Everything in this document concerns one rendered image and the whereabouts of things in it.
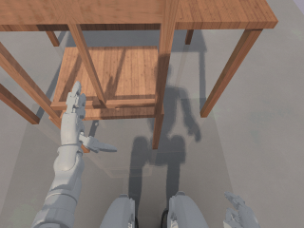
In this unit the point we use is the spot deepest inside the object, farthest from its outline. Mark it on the left robot shin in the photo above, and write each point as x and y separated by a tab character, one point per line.
133	223

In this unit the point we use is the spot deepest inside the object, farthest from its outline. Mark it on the robot shin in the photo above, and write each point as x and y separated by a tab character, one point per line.
170	223
133	223

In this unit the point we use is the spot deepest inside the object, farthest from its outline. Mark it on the right robot hand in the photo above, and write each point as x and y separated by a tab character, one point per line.
244	217

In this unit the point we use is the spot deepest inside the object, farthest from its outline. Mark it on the right robot shin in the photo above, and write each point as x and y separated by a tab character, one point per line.
170	223

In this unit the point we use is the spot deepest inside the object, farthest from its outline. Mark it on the left robot hand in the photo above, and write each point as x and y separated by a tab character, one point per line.
71	123

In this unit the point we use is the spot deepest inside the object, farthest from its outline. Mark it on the chair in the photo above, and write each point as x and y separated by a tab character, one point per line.
118	82

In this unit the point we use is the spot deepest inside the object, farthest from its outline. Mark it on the robot left forearm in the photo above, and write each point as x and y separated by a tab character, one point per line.
63	195

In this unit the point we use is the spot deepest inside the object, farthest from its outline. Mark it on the table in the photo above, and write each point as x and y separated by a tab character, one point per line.
252	15

